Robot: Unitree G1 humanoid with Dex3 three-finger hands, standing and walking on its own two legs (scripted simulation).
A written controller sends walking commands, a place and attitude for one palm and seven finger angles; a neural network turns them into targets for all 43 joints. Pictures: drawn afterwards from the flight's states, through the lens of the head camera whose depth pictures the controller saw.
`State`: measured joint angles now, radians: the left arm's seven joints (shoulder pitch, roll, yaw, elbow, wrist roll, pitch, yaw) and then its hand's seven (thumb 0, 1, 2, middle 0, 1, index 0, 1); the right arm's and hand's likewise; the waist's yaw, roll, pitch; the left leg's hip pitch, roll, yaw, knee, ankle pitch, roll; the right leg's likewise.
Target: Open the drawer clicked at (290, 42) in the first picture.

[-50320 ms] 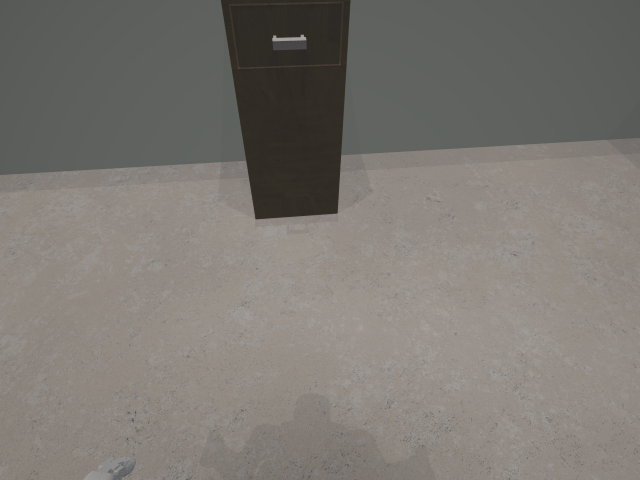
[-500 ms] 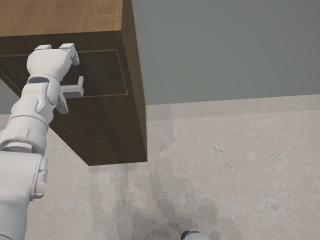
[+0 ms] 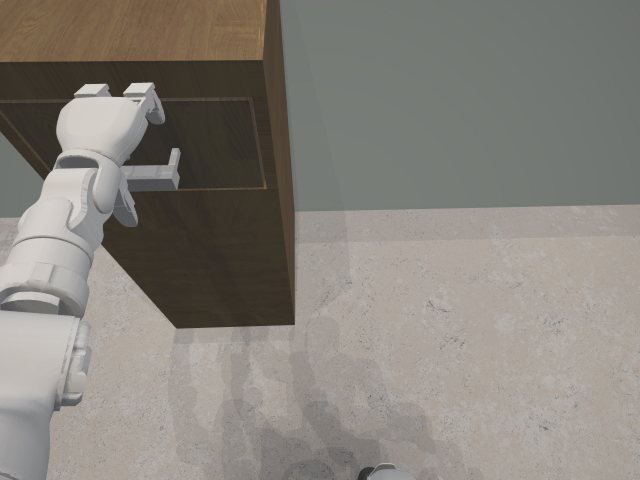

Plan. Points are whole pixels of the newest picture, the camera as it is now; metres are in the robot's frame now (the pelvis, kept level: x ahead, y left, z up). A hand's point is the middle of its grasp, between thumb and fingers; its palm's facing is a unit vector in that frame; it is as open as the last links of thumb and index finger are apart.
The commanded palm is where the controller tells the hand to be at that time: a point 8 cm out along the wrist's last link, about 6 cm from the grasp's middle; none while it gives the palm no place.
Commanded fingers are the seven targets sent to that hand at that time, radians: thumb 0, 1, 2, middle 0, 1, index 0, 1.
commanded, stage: move the hooked fingers above the handle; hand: left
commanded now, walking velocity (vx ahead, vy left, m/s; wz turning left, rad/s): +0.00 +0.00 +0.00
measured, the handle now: (143, 166) +0.55 +0.24 +0.03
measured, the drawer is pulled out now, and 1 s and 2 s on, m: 0.00 0.00 0.00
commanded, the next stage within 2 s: none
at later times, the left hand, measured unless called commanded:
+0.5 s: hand (128, 170) +0.49 +0.23 +0.08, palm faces +0.00 -0.02 -1.00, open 13.8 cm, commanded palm +0.48 +0.26 +0.14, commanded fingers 0.00 -0.50 0.30 -0.30 -1.20 -0.30 -1.20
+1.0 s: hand (127, 184) +0.48 +0.24 +0.07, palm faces -0.10 +0.00 -0.99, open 13.8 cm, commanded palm +0.48 +0.26 +0.14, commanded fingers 0.00 -0.50 0.30 -0.30 -1.20 -0.30 -1.20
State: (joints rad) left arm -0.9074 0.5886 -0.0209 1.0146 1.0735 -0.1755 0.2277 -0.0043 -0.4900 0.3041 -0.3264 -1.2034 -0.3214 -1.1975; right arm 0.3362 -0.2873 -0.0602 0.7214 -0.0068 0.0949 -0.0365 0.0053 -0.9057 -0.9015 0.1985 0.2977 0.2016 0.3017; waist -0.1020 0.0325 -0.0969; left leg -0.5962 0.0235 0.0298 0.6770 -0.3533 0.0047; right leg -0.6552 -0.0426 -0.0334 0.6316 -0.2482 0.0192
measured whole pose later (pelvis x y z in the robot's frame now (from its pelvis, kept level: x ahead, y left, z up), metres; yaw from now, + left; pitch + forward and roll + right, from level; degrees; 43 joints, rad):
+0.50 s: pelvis +0.00 +0.00 +0.00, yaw +0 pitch +16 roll +0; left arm -0.84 0.62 0.03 0.96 1.08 -0.27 0.19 0.00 -0.49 0.30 -0.33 -1.20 -0.32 -1.20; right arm 0.36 -0.28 -0.05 0.70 -0.01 0.10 -0.05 0.00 -0.90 -0.90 0.20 0.30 0.20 0.30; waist -0.10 0.03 -0.08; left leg -0.62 0.03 0.04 0.70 -0.36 0.00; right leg -0.68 -0.04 -0.03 0.65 -0.26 0.02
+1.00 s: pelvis -0.01 +0.00 +0.00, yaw -1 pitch +16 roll +0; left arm -0.84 0.63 0.02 0.99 1.08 -0.27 0.12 0.00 -0.49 0.30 -0.33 -1.20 -0.32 -1.20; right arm 0.37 -0.27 -0.05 0.68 0.00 0.10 -0.06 0.00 -0.90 -0.90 0.20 0.30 0.20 0.30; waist -0.10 0.03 -0.08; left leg -0.61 0.03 0.05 0.69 -0.35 0.01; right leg -0.67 -0.04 -0.01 0.65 -0.24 0.02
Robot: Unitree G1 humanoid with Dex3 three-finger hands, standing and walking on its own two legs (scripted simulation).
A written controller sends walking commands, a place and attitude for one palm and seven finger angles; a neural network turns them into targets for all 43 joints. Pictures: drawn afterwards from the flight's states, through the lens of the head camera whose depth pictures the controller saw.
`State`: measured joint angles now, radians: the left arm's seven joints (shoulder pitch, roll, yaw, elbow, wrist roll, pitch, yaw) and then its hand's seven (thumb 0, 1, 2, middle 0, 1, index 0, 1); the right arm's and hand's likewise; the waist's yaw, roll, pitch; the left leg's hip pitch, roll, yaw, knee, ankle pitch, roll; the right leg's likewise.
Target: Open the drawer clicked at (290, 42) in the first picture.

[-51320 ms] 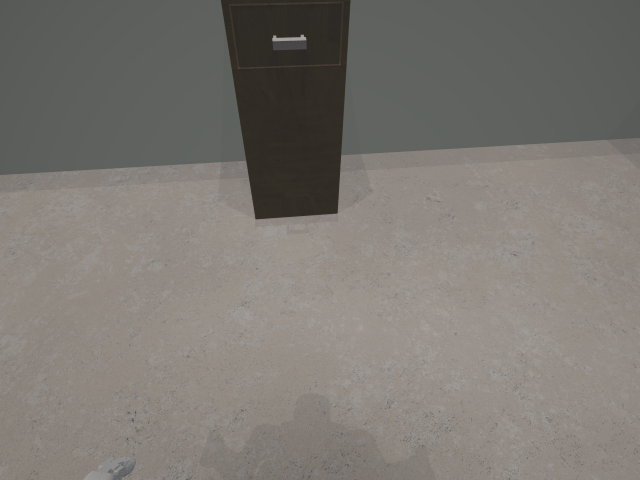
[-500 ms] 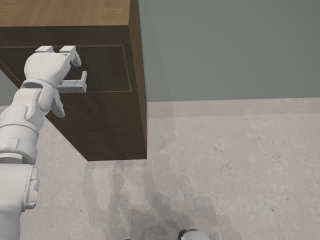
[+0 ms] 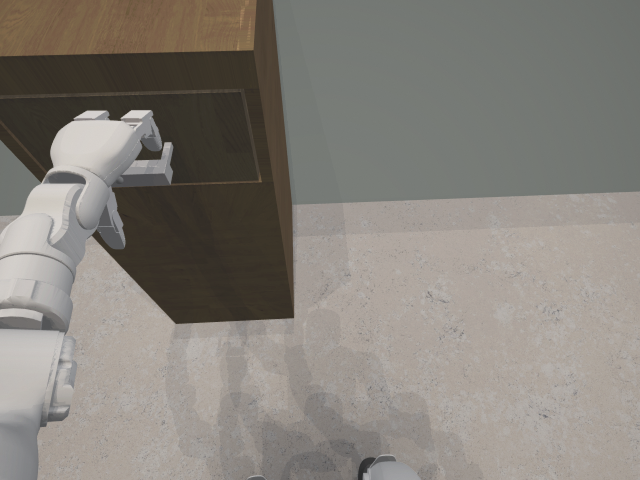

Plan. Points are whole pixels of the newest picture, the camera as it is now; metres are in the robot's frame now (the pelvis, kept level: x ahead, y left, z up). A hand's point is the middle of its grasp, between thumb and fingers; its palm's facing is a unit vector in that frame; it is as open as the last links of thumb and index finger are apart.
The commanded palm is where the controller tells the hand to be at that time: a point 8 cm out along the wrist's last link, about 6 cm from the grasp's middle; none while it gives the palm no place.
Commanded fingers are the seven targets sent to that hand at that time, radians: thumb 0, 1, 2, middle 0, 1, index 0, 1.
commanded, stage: move the hooked fingers above the handle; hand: left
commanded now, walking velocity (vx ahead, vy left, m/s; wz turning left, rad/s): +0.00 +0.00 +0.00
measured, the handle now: (135, 161) +0.55 +0.25 +0.03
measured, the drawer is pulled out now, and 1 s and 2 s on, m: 0.00 0.00 0.00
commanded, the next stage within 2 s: lower the fingers behind the handle in 1.34 s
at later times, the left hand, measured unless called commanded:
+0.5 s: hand (149, 175) +0.49 +0.21 +0.07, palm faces -0.12 -0.02 -0.99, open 13.8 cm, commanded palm +0.48 +0.25 +0.14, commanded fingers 0.00 -0.50 0.30 -0.30 -1.20 -0.30 -1.20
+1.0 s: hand (135, 168) +0.49 +0.22 +0.08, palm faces -0.10 -0.03 -0.99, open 13.8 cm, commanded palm +0.48 +0.25 +0.14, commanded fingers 0.00 -0.50 0.30 -0.30 -1.20 -0.30 -1.20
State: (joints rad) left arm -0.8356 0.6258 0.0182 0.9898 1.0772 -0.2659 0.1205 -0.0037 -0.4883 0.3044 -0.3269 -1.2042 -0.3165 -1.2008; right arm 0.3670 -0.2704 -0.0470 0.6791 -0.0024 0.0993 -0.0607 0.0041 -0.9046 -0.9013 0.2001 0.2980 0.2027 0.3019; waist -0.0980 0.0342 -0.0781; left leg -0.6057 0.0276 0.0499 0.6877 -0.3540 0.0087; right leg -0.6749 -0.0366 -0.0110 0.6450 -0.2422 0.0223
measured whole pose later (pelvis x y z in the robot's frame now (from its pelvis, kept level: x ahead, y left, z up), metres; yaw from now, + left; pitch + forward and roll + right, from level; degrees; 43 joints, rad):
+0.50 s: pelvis +0.01 +0.00 +0.00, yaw +0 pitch +15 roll +0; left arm -0.85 0.54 -0.03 0.98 1.07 -0.22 0.10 0.00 -0.49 0.30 -0.32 -1.20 -0.32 -1.21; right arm 0.35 -0.26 -0.04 0.68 0.00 0.11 -0.05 0.00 -0.90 -0.90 0.20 0.30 0.20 0.30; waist -0.10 0.04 -0.09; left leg -0.56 0.03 0.05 0.66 -0.36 0.01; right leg -0.64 -0.04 -0.01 0.63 -0.25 0.02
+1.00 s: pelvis +0.01 +0.00 +0.01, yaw +1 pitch +14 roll +0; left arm -0.85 0.57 -0.04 0.95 1.04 -0.24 0.08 0.00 -0.49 0.30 -0.33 -1.21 -0.32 -1.20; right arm 0.32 -0.28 -0.05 0.69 0.00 0.10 -0.07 0.00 -0.91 -0.90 0.20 0.30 0.20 0.30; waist -0.09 0.03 -0.08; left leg -0.54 0.03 0.03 0.65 -0.35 0.00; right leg -0.60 -0.04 -0.03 0.62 -0.25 0.02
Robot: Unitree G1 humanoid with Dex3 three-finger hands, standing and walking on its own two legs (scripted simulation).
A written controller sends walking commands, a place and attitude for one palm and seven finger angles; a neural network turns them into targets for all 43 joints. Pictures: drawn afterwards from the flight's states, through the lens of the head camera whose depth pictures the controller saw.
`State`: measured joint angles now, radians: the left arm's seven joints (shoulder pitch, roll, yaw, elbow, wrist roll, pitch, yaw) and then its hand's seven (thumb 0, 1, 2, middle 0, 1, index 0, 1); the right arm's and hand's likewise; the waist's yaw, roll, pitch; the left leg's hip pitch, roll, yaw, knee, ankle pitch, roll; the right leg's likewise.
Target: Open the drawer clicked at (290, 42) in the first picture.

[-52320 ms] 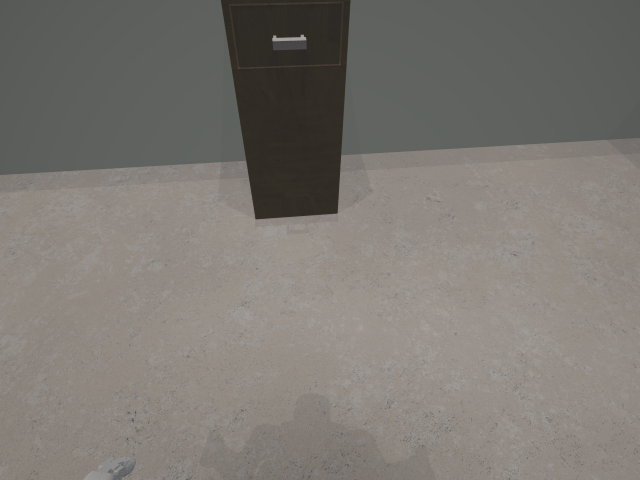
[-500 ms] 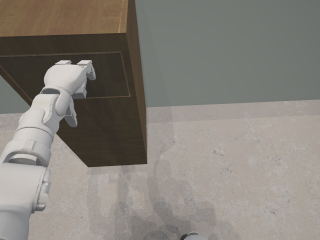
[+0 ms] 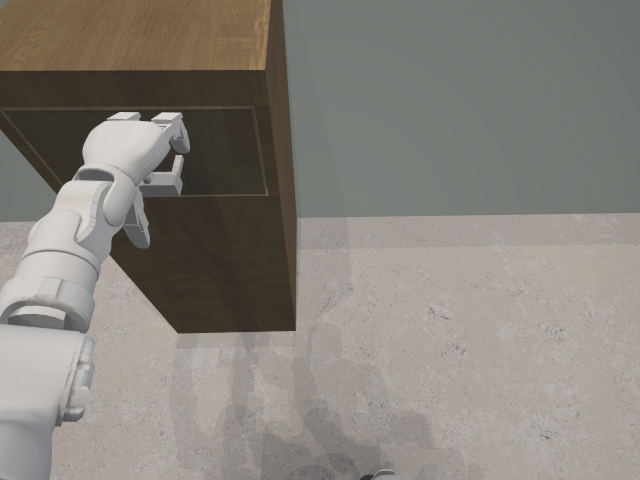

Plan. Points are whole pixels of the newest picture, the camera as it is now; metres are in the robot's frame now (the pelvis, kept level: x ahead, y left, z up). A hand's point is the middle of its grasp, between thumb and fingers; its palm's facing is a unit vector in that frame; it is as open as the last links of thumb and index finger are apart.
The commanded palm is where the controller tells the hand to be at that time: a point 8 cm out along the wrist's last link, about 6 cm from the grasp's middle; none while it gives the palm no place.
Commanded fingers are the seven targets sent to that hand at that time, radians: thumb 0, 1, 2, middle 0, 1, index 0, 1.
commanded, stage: move the hooked fingers above the handle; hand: left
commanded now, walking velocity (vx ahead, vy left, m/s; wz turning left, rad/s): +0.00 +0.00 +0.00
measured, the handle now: (147, 173) +0.54 +0.25 +0.03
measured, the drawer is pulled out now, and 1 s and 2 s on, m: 0.00 0.00 0.00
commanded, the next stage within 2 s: lower the fingers behind the handle in 0.34 s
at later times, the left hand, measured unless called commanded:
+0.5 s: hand (145, 172) +0.49 +0.22 +0.09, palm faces -0.05 -0.03 -1.00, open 13.8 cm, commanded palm +0.47 +0.25 +0.13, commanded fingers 0.00 -0.50 0.30 -0.30 -1.20 -0.30 -1.20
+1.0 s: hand (143, 189) +0.49 +0.23 +0.05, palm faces -0.06 -0.02 -1.00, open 13.8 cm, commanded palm +0.47 +0.25 +0.10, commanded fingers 0.00 -0.50 0.30 -0.30 -1.20 -0.30 -1.20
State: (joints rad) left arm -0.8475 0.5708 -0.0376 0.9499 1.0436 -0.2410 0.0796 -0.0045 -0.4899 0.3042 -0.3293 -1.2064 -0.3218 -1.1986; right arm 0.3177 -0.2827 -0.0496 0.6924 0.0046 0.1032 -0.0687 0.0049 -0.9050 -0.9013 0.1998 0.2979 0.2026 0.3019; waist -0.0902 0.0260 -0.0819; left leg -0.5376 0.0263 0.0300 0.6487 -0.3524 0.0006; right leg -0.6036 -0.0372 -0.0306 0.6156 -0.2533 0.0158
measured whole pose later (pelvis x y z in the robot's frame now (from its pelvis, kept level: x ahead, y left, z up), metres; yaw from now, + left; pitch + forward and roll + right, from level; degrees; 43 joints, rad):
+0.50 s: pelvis +0.00 +0.01 +0.00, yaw +0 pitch +14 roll -1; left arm -0.87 0.56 -0.03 0.97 1.06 -0.22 0.13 0.00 -0.49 0.30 -0.33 -1.20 -0.32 -1.20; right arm 0.34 -0.26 -0.05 0.71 0.00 0.10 -0.05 0.01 -0.90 -0.90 0.20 0.30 0.20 0.30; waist -0.10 0.03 -0.09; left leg -0.55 0.02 0.04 0.66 -0.36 0.01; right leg -0.61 -0.04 -0.02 0.62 -0.25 0.03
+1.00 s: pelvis -0.01 +0.00 -0.01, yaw -1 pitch +17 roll +0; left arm -0.87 0.59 0.01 1.05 1.10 -0.21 0.21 0.00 -0.49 0.30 -0.33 -1.20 -0.32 -1.20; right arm 0.35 -0.28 -0.05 0.72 -0.02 0.08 -0.05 0.00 -0.90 -0.90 0.20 0.30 0.20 0.30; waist -0.11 0.03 -0.09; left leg -0.65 0.03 0.04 0.72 -0.37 0.00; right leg -0.71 -0.03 -0.02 0.67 -0.26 0.02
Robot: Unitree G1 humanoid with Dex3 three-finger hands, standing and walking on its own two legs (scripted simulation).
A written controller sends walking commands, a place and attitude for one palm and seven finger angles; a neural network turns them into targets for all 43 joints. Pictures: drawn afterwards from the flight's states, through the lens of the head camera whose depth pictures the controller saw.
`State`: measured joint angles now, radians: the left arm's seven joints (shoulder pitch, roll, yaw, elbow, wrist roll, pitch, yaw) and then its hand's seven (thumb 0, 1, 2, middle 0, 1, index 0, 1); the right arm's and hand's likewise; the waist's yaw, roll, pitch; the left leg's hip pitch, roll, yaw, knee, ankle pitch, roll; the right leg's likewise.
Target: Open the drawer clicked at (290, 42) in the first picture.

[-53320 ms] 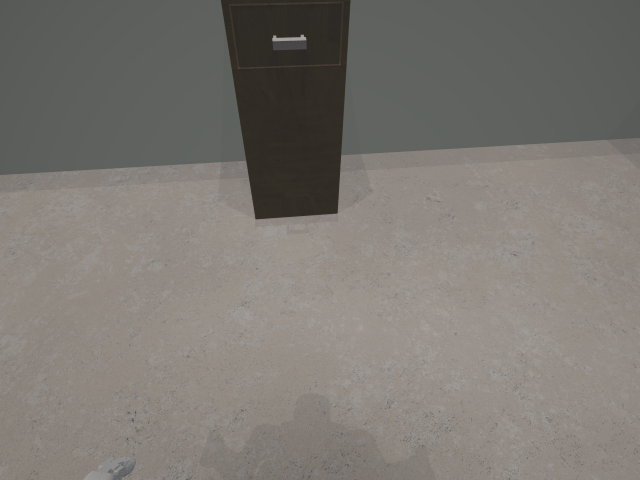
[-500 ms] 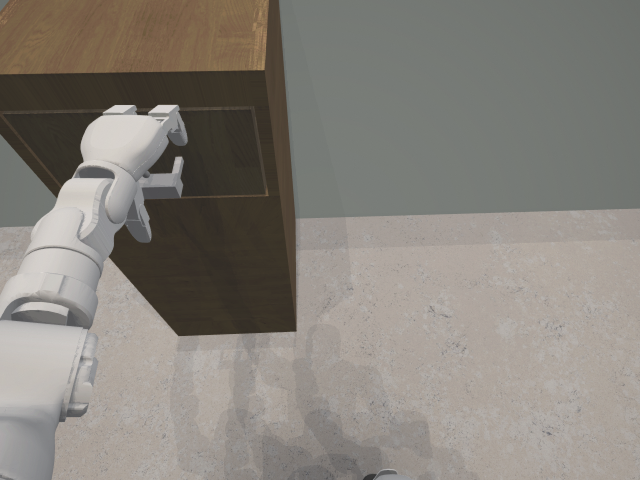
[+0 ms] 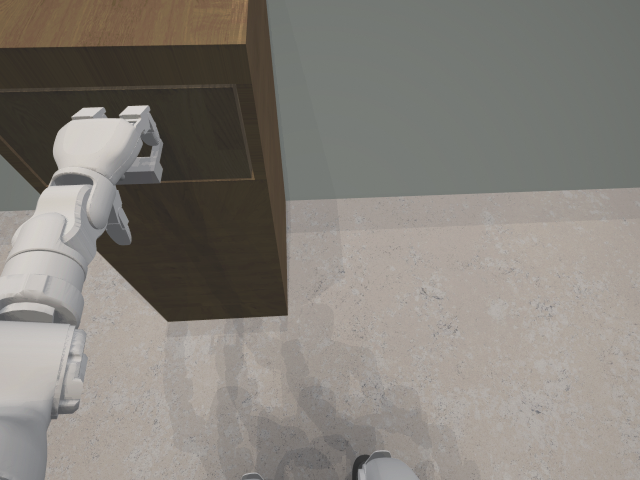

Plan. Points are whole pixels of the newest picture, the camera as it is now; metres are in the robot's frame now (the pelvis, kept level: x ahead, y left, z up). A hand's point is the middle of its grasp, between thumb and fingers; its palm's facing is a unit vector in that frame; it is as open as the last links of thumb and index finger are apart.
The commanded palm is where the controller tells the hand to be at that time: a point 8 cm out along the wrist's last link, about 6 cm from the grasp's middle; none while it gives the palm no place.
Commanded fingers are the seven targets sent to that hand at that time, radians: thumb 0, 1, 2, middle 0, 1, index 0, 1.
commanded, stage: lower the fingers behind the handle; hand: left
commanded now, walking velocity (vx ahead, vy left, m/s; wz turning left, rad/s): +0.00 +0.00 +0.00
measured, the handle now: (124, 158) +0.54 +0.25 +0.04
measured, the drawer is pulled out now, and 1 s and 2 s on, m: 0.00 0.00 0.00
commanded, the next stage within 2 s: lift the fingers back up to retry in 1.04 s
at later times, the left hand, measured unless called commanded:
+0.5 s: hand (117, 181) +0.50 +0.25 +0.04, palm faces -0.06 +0.01 -1.00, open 13.9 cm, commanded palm +0.48 +0.25 +0.07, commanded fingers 0.00 -0.50 0.30 -0.30 -1.20 -0.30 -1.20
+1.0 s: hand (118, 182) +0.50 +0.25 +0.04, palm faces -0.05 +0.03 -1.00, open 13.9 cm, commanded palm +0.48 +0.25 +0.07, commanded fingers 0.00 -0.50 0.30 -0.30 -1.20 -0.30 -1.20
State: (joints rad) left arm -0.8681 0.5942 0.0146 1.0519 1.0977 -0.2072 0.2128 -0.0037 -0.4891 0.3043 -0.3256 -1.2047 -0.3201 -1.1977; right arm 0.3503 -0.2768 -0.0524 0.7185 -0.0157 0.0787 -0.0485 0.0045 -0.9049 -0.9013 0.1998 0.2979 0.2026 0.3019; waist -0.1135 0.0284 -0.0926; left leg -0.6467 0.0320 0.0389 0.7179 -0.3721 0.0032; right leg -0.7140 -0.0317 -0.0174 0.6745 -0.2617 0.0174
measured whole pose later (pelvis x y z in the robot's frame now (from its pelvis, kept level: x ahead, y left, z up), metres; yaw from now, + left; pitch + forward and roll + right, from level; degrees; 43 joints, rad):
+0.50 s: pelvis +0.00 +0.01 -0.01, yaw +0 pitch +19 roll -1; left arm -0.90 0.59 -0.01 1.11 1.10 -0.13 0.25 0.00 -0.49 0.30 -0.31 -1.24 -0.30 -1.22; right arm 0.36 -0.27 -0.04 0.72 -0.02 0.09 -0.03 0.00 -0.90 -0.90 0.20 0.30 0.20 0.30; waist -0.11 0.04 -0.12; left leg -0.73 0.03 0.04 0.79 -0.40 0.01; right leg -0.79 -0.03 -0.01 0.73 -0.28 0.03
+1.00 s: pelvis -0.02 +0.01 -0.02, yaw +0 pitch +21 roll -1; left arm -0.98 0.62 -0.03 1.14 1.10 -0.10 0.24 0.00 -0.49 0.30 -0.29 -1.25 -0.27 -1.25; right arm 0.37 -0.28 -0.03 0.69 -0.01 0.08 -0.04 0.00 -0.91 -0.90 0.20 0.30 0.20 0.30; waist -0.14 0.03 -0.12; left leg -0.83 0.03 0.04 0.87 -0.41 0.02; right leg -0.89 -0.04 0.00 0.81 -0.28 0.03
